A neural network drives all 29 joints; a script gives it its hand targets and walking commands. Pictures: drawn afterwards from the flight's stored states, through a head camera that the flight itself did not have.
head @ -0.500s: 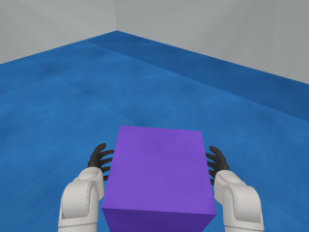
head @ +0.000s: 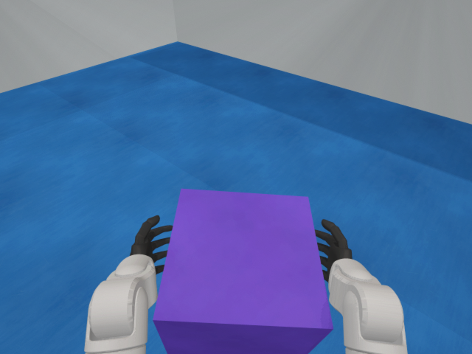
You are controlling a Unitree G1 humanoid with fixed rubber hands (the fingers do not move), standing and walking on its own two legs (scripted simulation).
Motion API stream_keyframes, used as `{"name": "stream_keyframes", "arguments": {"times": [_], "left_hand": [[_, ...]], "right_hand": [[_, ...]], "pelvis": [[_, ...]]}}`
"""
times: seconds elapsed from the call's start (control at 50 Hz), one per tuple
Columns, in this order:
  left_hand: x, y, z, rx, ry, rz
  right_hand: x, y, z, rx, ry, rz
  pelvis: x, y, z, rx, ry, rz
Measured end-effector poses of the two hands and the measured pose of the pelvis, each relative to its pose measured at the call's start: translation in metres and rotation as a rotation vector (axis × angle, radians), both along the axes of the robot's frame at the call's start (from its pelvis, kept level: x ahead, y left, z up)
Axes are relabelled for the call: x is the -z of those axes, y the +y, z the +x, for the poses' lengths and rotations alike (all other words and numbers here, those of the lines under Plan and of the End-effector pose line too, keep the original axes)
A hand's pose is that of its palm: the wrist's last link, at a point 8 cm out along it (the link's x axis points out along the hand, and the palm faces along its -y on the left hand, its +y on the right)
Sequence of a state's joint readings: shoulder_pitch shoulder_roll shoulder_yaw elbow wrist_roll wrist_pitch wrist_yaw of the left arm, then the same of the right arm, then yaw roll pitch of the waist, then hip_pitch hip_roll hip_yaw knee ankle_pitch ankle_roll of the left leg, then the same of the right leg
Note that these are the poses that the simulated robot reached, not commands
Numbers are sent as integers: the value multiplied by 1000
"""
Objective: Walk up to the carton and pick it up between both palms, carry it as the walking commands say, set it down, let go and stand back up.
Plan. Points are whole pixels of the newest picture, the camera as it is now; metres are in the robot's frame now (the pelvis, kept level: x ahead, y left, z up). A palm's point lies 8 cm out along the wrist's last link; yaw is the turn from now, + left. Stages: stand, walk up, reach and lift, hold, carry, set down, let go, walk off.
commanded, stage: carry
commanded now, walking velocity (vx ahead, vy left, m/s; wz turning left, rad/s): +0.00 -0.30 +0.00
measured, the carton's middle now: (238, 284) +0.26 +0.01 +0.02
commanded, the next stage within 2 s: none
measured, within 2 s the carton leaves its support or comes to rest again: neither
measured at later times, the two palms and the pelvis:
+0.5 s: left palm (179, 286) +0.23 +0.09 +0.08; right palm (383, 292) +0.22 -0.21 +0.08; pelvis -0.02 -0.05 -0.01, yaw -1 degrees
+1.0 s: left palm (261, 306) +0.20 -0.03 +0.07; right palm out of the picture +0.16 -0.33 +0.06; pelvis -0.07 -0.15 -0.01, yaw -5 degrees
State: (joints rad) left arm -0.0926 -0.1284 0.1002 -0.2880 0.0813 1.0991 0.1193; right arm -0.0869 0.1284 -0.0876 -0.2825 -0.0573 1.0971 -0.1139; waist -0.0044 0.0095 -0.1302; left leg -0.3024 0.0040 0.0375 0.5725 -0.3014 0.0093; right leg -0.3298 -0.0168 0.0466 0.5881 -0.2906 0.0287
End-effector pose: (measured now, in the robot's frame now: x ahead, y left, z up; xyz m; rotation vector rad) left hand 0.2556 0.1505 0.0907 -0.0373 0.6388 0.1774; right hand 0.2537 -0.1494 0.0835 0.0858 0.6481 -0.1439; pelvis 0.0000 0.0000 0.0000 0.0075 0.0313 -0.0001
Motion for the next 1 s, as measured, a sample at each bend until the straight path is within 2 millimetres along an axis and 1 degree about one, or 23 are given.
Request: {"name": "stream_keyframes", "arguments": {"times": [0.1, 0.24, 0.32, 0.4, 0.5, 0.54, 0.64, 0.68, 0.74, 0.82, 0.88, 0.94, 1.0], "left_hand": [[-7, -10, -12, -9, 8, 5], [-4, -49, -17, 15, 35, 16], [1, -62, -21, 29, 54, 14], [6, -65, -25, 31, 68, 7], [14, -58, -28, 23, 60, -24], [17, -57, -30, 20, 64, -41], [16, -67, -32, 19, 71, -74], [15, -76, -32, 22, 68, -76], [15, -94, -33, 32, 65, -69], [19, -129, -36, 50, 66, -45], [19, -152, -43, 74, 86, -15], [18, -168, -50, 90, 96, -1], [16, -178, -57, 95, 89, 4]], "right_hand": [[-5, -10, -9, -11, 8, 2], [1, -48, -22, 15, 35, 15], [5, -62, -30, 30, 53, 15], [8, -64, -35, 32, 67, 8], [7, -58, -35, 25, 60, -21], [5, -57, -37, 22, 63, -38], [-5, -67, -39, 22, 72, -70], [-6, -75, -41, 27, 69, -70], [-4, -94, -45, 38, 67, -61], [8, -128, -54, 58, 68, -37], [17, -151, -69, 81, 88, -7], [20, -166, -81, 96, 97, 8], [19, -176, -89, 100, 90, 12]], "pelvis": [[1, -11, -2, 7, -15, 6], [5, -43, -7, 24, -25, 2], [4, -53, -14, 24, -32, 8], [5, -56, -18, 22, -38, 0], [11, -54, -21, 17, -39, -29], [10, -55, -22, 21, -43, -32], [3, -67, -25, 44, -30, -47], [2, -75, -27, 53, -15, -49], [2, -90, -32, 69, 18, -47], [9, -117, -41, 90, 67, -28], [8, -133, -50, 88, 45, -21], [5, -144, -58, 87, 34, -6], [6, -153, -66, 82, 26, -1]]}}
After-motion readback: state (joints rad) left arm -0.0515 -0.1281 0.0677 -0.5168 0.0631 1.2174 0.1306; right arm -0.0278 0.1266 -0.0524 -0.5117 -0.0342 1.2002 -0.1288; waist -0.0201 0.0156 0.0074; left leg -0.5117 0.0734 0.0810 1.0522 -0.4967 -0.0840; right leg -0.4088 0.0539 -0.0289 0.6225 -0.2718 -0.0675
